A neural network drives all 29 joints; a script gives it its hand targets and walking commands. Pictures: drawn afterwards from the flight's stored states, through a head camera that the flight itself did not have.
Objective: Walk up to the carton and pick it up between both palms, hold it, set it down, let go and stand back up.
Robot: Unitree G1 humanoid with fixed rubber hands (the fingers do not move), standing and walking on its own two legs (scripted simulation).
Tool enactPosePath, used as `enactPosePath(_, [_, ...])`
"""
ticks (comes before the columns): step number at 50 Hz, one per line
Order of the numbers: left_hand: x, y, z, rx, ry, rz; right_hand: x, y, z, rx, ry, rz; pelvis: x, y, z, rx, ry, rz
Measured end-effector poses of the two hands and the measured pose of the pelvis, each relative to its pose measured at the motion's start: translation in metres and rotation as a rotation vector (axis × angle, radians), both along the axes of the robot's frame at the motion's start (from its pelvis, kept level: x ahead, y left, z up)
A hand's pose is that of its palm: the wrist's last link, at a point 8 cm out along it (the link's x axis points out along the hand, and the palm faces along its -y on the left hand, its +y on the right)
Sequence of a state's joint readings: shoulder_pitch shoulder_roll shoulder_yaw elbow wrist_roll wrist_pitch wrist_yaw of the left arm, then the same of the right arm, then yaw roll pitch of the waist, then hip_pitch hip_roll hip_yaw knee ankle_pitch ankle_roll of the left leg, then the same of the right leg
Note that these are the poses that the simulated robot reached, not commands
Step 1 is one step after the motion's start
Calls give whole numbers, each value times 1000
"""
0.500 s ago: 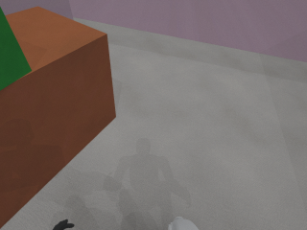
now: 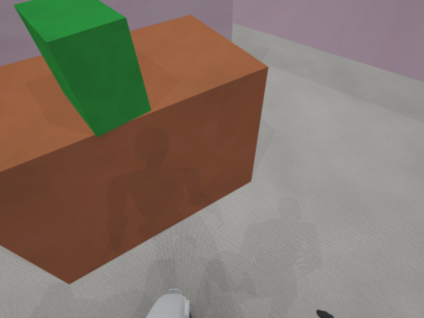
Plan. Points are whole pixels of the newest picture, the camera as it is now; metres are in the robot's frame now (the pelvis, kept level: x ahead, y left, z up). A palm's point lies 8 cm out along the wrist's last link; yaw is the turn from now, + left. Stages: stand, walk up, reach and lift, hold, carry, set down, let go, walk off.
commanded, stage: walk up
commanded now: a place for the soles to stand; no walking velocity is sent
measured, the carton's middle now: (88, 62) +0.74 +0.38 +0.10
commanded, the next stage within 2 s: none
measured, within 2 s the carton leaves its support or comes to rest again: neither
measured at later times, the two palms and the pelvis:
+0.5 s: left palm (70, 288) +0.21 +0.32 -0.12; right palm (315, 297) +0.20 -0.19 -0.12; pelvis +0.17 +0.06 +0.00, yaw +11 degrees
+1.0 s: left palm (57, 315) +0.16 +0.32 -0.11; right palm (248, 193) +0.46 -0.07 -0.14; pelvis +0.28 +0.12 +0.00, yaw +17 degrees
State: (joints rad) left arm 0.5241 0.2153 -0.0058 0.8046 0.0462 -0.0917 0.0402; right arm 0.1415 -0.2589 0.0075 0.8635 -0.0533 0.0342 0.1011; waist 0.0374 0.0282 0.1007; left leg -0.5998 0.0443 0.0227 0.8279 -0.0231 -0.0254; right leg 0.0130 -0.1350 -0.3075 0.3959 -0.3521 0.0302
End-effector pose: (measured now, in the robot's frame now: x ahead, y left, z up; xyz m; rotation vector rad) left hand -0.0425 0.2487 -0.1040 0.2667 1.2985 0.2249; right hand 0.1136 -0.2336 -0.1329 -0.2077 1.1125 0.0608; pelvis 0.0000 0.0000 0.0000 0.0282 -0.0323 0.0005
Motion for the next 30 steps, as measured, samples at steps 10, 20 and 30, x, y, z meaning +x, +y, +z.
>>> enactPosePath(10, [56, 33, -48, -88, 86, 85, 135, 58, -4, -71, -119, 56, 84, 44, -29, -42, -5, 115])
enactPosePath(20, [227, 69, -16, -69, -262, 9, 86, 39, 19, -174, 95, -69, 141, 64, -1, -58, -27, 184])
enactPosePath(30, [270, 72, -17, 11, -189, 67, 114, 43, -4, -129, 205, -25, 201, 62, -8, -12, 12, 220])
